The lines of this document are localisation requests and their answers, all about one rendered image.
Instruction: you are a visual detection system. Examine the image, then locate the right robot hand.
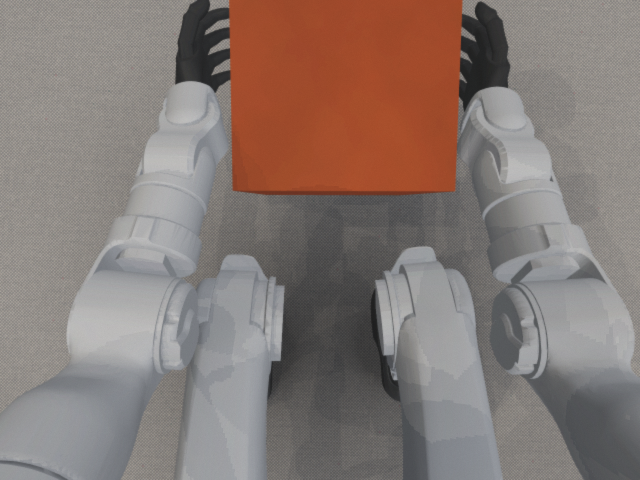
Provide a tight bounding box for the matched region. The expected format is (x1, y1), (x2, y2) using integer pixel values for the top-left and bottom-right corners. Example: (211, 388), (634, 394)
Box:
(459, 1), (510, 112)

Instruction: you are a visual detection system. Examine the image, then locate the right robot upper arm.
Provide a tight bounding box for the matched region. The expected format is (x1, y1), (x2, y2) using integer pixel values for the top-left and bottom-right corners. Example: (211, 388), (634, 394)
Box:
(489, 278), (640, 480)

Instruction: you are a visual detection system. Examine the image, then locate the left robot shin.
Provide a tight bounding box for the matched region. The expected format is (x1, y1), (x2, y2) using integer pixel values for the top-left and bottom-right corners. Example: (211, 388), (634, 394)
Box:
(196, 254), (272, 375)

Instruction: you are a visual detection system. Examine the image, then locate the robot shin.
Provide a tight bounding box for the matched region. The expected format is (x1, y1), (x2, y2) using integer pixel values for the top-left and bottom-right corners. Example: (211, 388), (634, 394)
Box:
(196, 254), (272, 375)
(386, 246), (476, 380)

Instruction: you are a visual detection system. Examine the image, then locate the left robot hand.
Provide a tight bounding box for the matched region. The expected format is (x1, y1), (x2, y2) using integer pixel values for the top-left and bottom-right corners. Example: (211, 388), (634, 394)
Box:
(175, 0), (231, 93)

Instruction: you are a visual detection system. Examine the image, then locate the right robot shin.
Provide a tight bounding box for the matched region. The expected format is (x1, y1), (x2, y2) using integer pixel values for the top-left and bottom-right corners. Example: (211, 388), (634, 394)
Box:
(386, 246), (476, 380)

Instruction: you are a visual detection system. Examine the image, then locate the right robot forearm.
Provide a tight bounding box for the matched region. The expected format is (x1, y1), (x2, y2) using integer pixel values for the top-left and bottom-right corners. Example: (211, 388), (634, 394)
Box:
(457, 87), (635, 359)

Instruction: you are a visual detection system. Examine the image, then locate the carton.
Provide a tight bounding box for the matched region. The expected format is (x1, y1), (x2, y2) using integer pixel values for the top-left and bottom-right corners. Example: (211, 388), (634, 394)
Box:
(229, 0), (463, 195)

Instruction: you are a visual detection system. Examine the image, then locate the left robot upper arm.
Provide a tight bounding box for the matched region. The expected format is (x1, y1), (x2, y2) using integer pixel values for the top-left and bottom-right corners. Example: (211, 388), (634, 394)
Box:
(0, 269), (199, 480)

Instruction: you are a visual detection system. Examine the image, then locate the left robot forearm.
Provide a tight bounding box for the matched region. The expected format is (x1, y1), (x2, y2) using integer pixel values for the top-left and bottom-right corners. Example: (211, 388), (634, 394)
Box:
(66, 81), (229, 354)

